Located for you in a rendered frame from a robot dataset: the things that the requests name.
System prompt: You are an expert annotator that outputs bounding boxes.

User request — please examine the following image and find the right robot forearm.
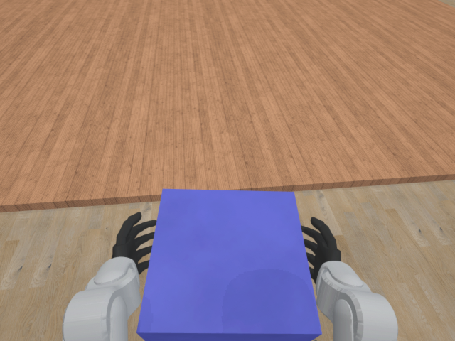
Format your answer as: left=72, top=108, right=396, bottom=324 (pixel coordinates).
left=316, top=261, right=398, bottom=341

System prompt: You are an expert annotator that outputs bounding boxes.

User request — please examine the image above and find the robot left hand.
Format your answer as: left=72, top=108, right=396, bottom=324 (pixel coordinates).
left=112, top=212, right=156, bottom=274

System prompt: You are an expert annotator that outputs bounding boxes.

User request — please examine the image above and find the robot right hand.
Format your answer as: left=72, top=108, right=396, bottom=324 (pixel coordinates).
left=301, top=217, right=341, bottom=284

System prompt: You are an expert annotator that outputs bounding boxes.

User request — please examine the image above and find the left robot forearm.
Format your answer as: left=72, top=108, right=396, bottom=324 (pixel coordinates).
left=62, top=257, right=141, bottom=341

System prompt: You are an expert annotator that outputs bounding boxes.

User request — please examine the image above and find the carton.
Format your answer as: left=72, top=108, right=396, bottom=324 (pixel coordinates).
left=136, top=189, right=322, bottom=341

